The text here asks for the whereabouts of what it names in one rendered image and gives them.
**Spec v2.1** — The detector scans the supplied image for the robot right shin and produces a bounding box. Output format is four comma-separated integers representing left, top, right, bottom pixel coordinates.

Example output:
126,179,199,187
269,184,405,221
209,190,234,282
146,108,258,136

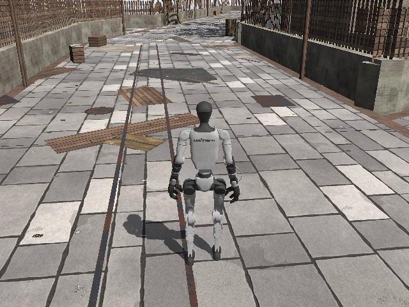
213,211,223,252

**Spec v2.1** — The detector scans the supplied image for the robot left upper arm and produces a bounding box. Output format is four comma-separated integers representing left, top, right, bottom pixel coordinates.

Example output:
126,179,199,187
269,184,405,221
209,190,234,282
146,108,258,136
175,129,191,164

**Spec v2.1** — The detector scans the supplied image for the left robot hand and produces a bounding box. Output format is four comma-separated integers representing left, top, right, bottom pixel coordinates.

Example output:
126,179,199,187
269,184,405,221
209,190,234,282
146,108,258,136
168,183,183,200

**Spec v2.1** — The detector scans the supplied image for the right robot hand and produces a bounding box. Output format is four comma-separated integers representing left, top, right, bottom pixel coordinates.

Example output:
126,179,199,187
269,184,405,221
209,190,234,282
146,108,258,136
225,186,240,203

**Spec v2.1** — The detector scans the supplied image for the left robot forearm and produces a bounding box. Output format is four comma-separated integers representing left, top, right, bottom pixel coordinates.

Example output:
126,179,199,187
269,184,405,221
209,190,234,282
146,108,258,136
169,155,181,185

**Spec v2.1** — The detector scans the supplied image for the robot left foot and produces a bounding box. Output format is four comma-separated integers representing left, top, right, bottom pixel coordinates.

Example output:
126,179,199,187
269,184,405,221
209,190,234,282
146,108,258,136
186,250,195,266

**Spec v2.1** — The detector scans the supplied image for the right robot forearm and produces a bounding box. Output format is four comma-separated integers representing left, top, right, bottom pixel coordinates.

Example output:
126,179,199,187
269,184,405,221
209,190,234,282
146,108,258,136
226,156,238,187

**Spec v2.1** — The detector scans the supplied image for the robot right upper arm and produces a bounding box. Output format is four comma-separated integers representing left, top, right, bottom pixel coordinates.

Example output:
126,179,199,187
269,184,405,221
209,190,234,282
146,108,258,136
218,129,233,165

